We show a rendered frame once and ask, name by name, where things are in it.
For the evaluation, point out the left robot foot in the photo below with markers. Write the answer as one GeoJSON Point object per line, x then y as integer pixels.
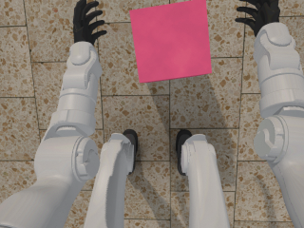
{"type": "Point", "coordinates": [133, 137]}

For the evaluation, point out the robot left hand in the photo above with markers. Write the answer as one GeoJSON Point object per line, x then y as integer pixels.
{"type": "Point", "coordinates": [82, 30]}

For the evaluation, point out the robot right upper arm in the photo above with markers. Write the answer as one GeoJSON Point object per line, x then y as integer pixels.
{"type": "Point", "coordinates": [280, 141]}

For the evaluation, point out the right robot foot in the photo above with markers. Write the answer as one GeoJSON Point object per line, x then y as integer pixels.
{"type": "Point", "coordinates": [182, 136]}

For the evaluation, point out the robot right hand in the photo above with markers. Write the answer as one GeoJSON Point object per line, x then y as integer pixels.
{"type": "Point", "coordinates": [266, 12]}

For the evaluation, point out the carton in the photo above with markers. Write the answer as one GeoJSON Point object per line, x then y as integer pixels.
{"type": "Point", "coordinates": [171, 41]}

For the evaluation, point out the left robot forearm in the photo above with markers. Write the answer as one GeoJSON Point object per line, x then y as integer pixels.
{"type": "Point", "coordinates": [78, 96]}

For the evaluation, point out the robot left upper arm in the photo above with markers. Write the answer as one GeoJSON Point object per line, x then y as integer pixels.
{"type": "Point", "coordinates": [62, 166]}

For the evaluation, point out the robot foot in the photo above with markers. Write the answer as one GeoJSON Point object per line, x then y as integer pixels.
{"type": "Point", "coordinates": [133, 137]}
{"type": "Point", "coordinates": [182, 136]}

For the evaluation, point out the right robot forearm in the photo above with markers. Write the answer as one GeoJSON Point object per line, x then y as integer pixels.
{"type": "Point", "coordinates": [279, 72]}

